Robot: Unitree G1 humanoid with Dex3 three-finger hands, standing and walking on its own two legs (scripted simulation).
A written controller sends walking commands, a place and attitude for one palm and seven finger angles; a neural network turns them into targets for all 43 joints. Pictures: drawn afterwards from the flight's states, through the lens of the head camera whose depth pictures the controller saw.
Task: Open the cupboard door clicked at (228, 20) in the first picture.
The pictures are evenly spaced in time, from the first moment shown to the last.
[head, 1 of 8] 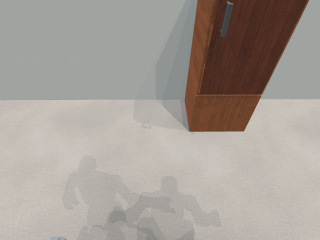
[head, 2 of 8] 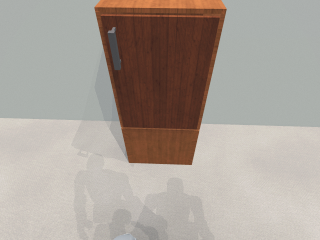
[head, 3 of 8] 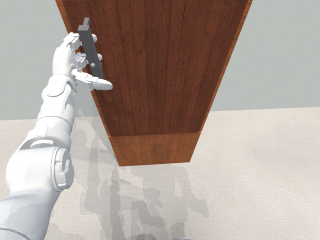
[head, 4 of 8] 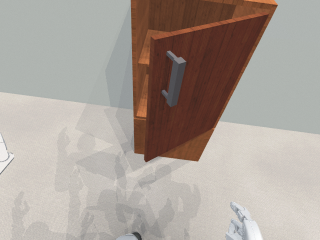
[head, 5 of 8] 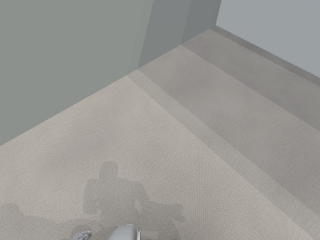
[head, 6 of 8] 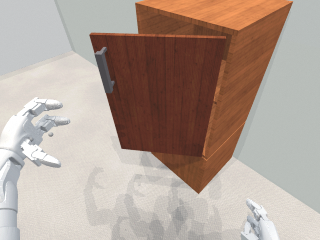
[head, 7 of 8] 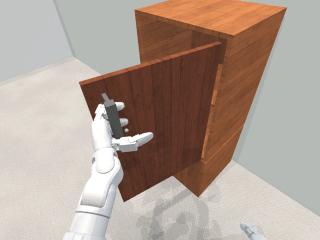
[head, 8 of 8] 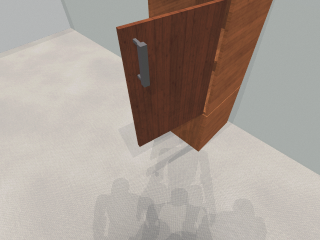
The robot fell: no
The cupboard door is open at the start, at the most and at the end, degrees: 0 78 77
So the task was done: yes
